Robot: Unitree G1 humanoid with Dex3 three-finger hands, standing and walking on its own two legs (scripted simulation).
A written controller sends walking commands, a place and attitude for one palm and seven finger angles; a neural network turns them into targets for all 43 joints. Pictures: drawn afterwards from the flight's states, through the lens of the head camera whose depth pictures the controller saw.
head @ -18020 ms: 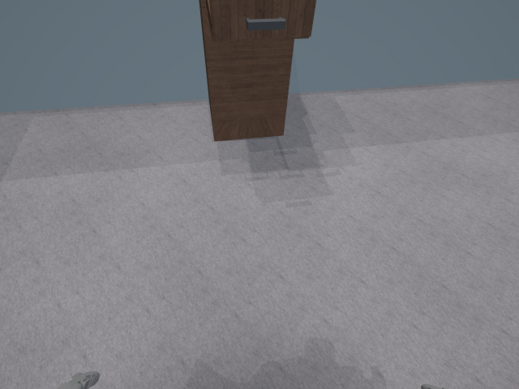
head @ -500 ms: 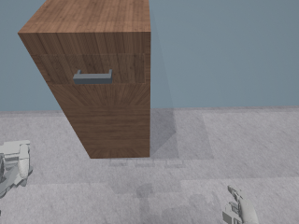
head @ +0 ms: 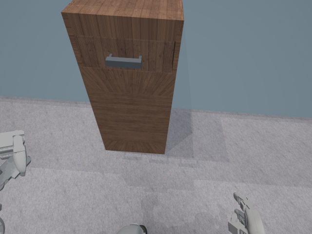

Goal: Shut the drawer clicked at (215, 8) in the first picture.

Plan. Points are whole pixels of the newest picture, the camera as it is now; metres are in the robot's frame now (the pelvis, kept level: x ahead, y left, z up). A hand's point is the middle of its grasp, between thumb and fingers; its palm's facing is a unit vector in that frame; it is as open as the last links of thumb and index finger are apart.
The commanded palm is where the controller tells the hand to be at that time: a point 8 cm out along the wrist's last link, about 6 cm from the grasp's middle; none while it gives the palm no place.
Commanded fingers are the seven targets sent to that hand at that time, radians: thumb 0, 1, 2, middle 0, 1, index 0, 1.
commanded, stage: step back with the hand held close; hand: left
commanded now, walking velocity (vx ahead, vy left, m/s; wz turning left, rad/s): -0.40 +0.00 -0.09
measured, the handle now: (124, 59) +0.72 +0.18 +0.04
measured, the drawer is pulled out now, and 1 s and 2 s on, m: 0.00 0.00 0.00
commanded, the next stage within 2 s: stop stepping back and stand still in 0.10 s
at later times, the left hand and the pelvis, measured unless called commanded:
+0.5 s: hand (3, 216) +0.11 +0.23 +0.19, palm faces +0.24 -0.85 -0.47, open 3.3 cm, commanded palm +0.06 +0.28 +0.19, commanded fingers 0.00 0.90 0.90 -1.40 -1.60 -1.40 -1.60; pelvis -0.10 +0.01 +0.02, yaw -6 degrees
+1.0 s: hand out of the picture +0.09 +0.24 +0.18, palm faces +0.33 -0.82 -0.47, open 3.3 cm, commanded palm +0.03 +0.28 +0.19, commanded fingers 0.00 0.90 0.90 -1.40 -1.60 -1.40 -1.60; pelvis -0.12 +0.01 +0.00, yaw -4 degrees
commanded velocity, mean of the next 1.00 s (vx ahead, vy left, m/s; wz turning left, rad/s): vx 0.04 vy -0.02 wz -0.01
